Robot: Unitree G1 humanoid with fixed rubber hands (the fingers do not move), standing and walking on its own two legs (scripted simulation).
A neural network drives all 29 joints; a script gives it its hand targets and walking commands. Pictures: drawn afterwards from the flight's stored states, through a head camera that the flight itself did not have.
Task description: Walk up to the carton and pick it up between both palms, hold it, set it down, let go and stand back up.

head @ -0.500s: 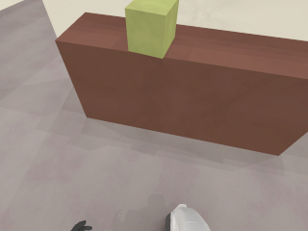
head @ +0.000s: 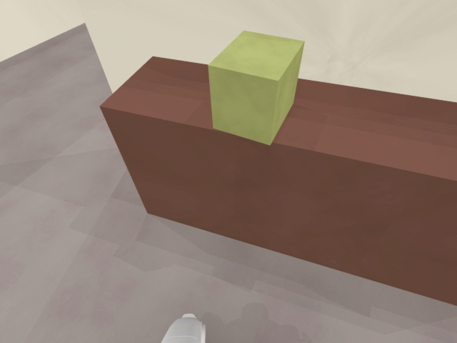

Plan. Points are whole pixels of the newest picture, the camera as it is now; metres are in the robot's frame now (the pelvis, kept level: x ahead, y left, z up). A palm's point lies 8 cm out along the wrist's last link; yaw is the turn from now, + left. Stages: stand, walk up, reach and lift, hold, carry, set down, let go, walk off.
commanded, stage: walk up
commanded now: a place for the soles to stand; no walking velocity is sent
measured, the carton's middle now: (256, 86) +0.79 -0.04 +0.01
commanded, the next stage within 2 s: none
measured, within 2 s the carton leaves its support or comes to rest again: neither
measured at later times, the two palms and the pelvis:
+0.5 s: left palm (129, 269) +0.28 +0.25 -0.13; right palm out of the picture +0.16 -0.22 -0.12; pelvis +0.21 +0.01 +0.00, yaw -2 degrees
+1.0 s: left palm (168, 243) +0.36 +0.18 -0.16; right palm (369, 247) +0.36 -0.30 -0.14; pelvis +0.29 -0.06 -0.02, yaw +2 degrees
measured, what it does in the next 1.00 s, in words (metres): walks ahead: left foot, then right foot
